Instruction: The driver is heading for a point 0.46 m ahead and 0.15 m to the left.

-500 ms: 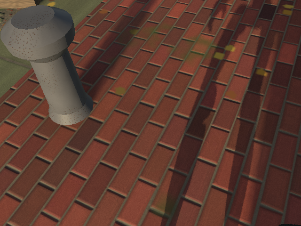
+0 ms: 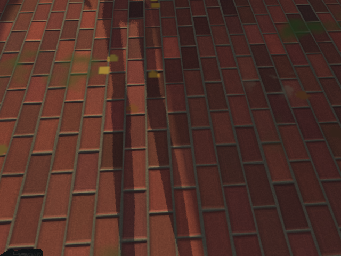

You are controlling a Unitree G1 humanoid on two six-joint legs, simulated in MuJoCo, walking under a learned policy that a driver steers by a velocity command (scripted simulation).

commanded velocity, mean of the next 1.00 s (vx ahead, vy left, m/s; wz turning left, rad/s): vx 0.65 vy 0.00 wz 0.31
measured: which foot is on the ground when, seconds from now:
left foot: down 0.00-0.34, up 0.36-0.78, down 0.80-1.00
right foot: up 0.00-0.34, down 0.36-0.78, up 0.80-1.00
